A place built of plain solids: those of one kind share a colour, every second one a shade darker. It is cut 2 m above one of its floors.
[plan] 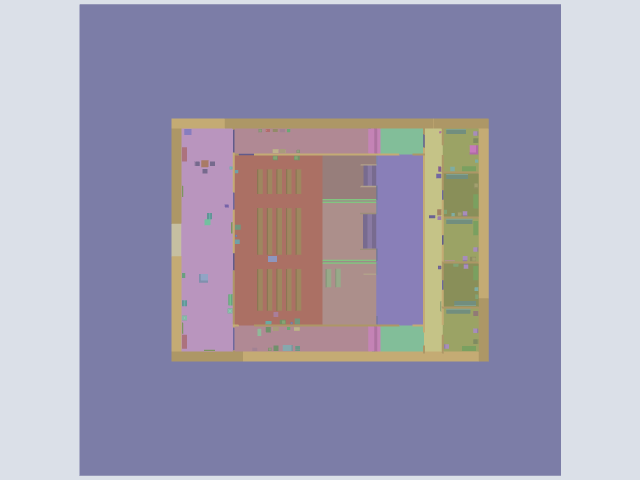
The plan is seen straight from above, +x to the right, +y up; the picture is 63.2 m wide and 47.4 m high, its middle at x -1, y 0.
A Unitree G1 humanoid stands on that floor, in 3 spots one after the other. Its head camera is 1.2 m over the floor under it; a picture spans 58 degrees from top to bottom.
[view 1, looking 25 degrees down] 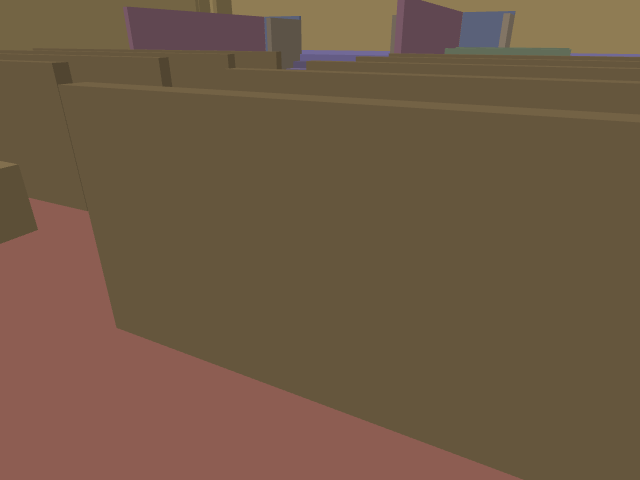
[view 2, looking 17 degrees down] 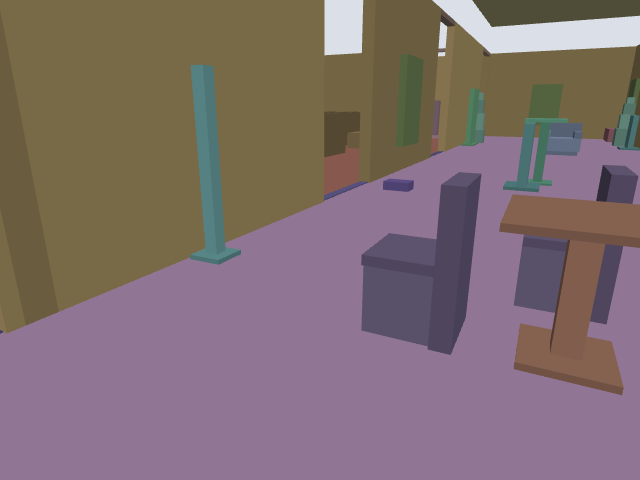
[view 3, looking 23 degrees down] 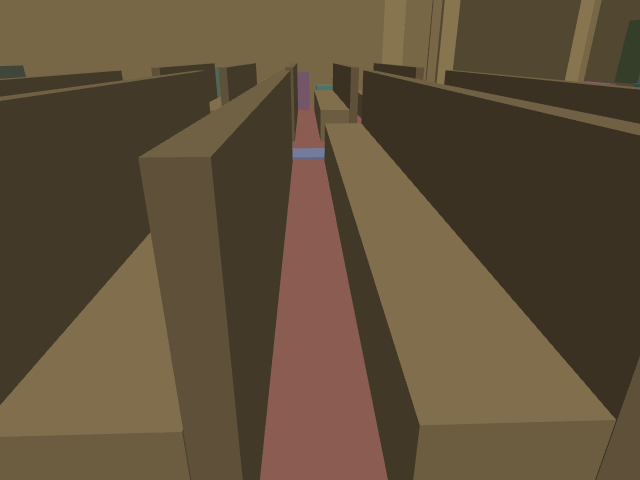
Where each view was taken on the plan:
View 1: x -8.27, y -4.40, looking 26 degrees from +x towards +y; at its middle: seats_parterre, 1.29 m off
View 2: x -12.14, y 9.78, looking -63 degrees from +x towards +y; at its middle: floor_foyer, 4.10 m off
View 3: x -5.46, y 3.85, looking -92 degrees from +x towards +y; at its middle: floor_parterre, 3.07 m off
